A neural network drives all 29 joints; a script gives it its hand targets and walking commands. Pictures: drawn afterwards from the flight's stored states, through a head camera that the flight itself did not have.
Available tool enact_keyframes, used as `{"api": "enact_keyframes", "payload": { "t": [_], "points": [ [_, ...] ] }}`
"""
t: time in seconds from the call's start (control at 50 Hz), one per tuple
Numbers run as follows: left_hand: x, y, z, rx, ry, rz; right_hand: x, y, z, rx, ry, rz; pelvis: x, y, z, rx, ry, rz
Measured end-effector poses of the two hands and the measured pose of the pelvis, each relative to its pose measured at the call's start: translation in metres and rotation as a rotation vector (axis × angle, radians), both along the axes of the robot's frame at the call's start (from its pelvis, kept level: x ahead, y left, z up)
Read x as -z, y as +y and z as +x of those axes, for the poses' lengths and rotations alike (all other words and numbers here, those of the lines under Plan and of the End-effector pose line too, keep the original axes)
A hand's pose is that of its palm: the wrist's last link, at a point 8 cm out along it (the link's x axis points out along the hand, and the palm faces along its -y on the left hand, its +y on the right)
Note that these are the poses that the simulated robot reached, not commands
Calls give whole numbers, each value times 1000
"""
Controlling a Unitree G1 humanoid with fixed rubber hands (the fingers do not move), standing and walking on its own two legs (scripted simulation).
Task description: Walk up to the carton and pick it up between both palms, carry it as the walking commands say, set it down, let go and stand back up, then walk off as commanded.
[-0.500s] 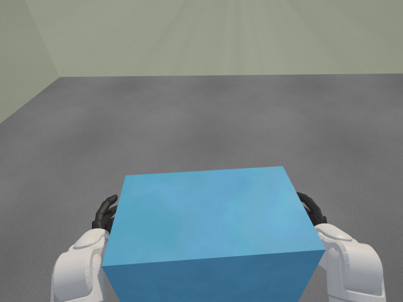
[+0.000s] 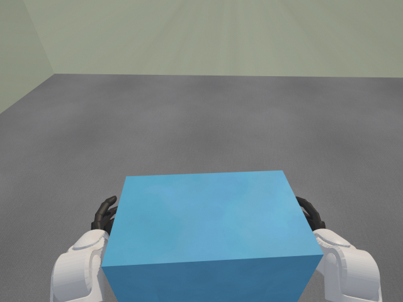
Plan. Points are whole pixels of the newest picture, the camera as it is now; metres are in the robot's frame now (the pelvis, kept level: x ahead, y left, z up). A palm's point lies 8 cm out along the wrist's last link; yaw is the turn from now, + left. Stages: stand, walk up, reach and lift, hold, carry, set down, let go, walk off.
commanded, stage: carry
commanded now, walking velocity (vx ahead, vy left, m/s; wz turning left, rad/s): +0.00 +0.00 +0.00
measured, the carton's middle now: (207, 259) +0.23 +0.00 +0.02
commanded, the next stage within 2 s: none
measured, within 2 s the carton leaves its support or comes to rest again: neither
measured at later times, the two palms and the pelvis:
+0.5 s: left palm (104, 243) +0.24 +0.19 +0.07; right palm (312, 250) +0.22 -0.19 +0.05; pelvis -0.01 +0.01 +0.00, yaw -2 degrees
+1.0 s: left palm (96, 248) +0.23 +0.20 +0.07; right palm (310, 250) +0.21 -0.18 +0.07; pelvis -0.03 +0.01 +0.00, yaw -2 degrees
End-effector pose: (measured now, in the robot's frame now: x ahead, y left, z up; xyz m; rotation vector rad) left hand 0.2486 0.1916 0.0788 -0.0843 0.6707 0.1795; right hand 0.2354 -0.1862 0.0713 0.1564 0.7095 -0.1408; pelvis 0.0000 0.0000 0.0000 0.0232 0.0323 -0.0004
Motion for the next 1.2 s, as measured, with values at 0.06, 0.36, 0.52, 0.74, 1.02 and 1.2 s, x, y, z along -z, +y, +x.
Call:
{"api": "enact_keyframes", "payload": {
  "t": [0.06, 0.36, 0.52, 0.74, 1.02, 1.2],
  "points": [
    [0, 3, -3, -3, 1, 14, 6, 3, -1, -15, 0, 4, 2, 2, -1, 4, -10, 1],
    [14, 8, -4, 24, 7, -10, 4, 8, -8, 6, 5, -29, 7, 9, -16, 11, 12, -1],
    [7, -2, -7, 23, 39, 36, 18, -2, -14, -10, 34, 2, 1, 5, -13, 31, 34, -16],
    [-6, -8, 3, 50, -41, -6, -13, -8, -9, 20, -47, -40, -5, 3, -16, 28, 26, -18],
    [10, 12, -16, 46, 17, 26, 7, 11, -21, -10, 5, -30, -4, 14, -29, 28, 10, -22],
    [16, 12, -16, 44, 8, 14, 12, 12, -22, -1, -5, -29, -3, 16, -30, 30, 24, -18]
  ]
}}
